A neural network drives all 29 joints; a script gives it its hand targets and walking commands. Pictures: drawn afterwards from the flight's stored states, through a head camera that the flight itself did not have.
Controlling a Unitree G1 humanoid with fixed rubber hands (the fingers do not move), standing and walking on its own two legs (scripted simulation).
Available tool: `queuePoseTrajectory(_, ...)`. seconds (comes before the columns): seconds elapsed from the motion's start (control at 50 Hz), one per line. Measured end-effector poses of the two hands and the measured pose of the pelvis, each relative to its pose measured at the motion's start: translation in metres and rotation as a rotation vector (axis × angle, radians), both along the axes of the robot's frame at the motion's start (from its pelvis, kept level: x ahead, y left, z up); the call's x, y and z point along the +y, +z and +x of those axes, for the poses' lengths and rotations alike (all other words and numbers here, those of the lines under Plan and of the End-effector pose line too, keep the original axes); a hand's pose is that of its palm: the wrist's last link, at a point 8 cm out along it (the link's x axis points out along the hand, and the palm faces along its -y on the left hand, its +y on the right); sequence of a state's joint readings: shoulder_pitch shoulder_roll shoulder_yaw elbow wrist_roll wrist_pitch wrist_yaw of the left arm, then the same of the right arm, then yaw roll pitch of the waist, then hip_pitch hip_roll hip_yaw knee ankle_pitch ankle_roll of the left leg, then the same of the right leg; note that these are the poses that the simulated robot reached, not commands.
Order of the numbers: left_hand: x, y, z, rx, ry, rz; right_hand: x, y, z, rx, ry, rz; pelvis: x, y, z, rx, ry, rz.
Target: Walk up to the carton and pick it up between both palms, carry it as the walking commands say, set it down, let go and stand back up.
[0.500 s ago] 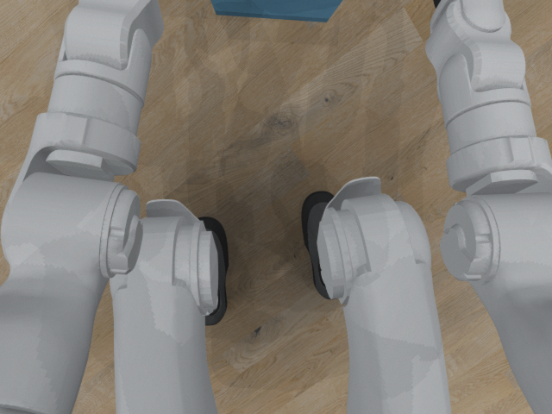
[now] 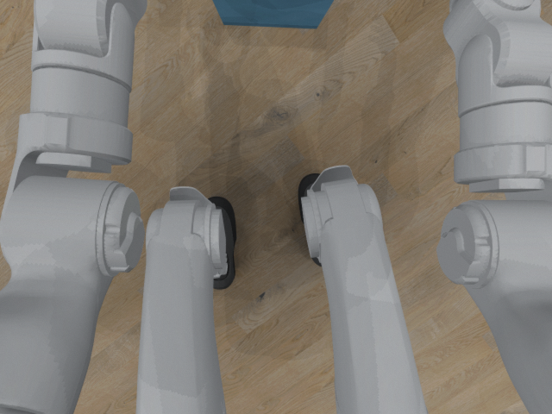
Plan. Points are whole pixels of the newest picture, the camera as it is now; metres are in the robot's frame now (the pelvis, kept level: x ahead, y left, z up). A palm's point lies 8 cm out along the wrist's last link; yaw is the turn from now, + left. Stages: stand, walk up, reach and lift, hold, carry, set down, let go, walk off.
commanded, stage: set down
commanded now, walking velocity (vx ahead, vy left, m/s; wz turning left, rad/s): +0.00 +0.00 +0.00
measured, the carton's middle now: out of the picture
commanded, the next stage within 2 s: let go in 0.64 s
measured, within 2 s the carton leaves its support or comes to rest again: neither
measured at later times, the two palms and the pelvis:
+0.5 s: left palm out of the picture +0.59 +0.10 +0.03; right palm out of the picture +0.53 -0.25 +0.02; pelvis +0.00 +0.00 +0.13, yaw +0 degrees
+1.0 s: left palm out of the picture +0.48 +0.13 +0.08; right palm out of the picture +0.44 -0.24 +0.07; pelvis +0.03 +0.00 +0.21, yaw +0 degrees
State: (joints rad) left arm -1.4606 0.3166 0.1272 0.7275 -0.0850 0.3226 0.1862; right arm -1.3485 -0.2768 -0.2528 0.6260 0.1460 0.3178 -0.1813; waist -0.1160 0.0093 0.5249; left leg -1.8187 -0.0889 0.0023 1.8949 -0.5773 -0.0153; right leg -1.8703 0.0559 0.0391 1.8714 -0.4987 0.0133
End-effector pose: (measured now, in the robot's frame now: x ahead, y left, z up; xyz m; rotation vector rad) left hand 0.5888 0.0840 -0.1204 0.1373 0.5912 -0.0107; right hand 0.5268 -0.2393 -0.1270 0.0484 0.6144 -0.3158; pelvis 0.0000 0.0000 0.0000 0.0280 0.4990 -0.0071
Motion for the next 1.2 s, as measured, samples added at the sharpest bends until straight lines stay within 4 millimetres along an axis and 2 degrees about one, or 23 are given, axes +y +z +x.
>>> queuePoseTrajectory(0.22, 0.013, 0.057, -0.002, 0.016, -0.003, -0.002, -0.002, 0.057, -0.001, 0.021, 0.024, 0.0, 0.0, 0.052, 0.004, -0.002, 0.002, -0.006)
queuePoseTrajectory(0.48, 0.018, 0.147, 0.002, 0.001, -0.032, 0.001, -0.006, 0.142, -0.001, 0.005, 0.026, -0.006, 0.003, 0.124, 0.004, -0.03, 0.007, -0.012)
queuePoseTrajectory(0.58, 0.016, 0.174, -0.001, 0.009, -0.037, 0.002, -0.003, 0.169, -0.003, 0.004, 0.039, -0.006, 0.004, 0.15, 0.004, -0.048, 0.006, -0.013)
queuePoseTrajectory(0.68, 0.015, 0.19, -0.004, 0.036, -0.03, 0.006, 0.004, 0.186, -0.005, 0.02, 0.043, 0.006, 0.004, 0.17, 0.003, -0.064, 0.004, -0.014)
queuePoseTrajectory(0.76, 0.016, 0.195, -0.01, 0.044, -0.019, 0.019, 0.005, 0.191, -0.009, 0.028, 0.054, -0.022, 0.004, 0.18, 0.005, -0.075, 0.012, -0.018)
queuePoseTrajectory(0.86, 0.024, 0.196, -0.038, 0.045, 0.014, 0.064, 0.008, 0.191, -0.033, 0.064, 0.134, -0.062, 0.001, 0.19, 0.011, -0.108, 0.009, -0.016)
queuePoseTrajectory(0.98, 0.041, 0.199, -0.096, 0.106, 0.048, 0.114, 0.005, 0.194, -0.081, 0.166, 0.214, -0.094, -0.003, 0.206, 0.024, -0.161, 0.008, -0.011)
queuePoseTrajectory(1.1, 0.055, 0.222, -0.146, 0.14, 0.046, 0.132, -0.01, 0.223, -0.132, 0.199, 0.248, -0.121, -0.005, 0.223, 0.035, -0.237, 0.005, -0.013)
queuePoseTrajectory(1.2, 0.061, 0.248, -0.172, 0.14, 0.035, 0.12, -0.018, 0.256, -0.167, 0.199, 0.258, -0.125, -0.006, 0.237, 0.042, -0.301, -0.003, -0.013)
